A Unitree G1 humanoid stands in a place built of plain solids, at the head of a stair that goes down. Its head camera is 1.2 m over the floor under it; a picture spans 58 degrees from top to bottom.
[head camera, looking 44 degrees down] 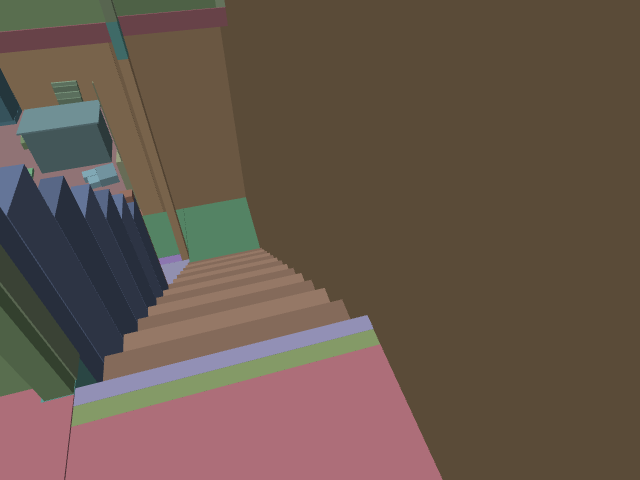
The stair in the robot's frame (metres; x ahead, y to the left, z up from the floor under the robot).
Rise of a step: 0.21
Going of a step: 0.24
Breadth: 0.92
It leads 17 degrees to the left of straight ahead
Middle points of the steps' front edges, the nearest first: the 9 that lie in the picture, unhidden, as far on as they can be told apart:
0.75 0.28 0.00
0.98 0.35 -0.20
1.21 0.42 -0.41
1.44 0.49 -0.62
1.67 0.56 -0.82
1.90 0.62 -1.03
2.13 0.69 -1.23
2.36 0.76 -1.44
2.59 0.83 -1.64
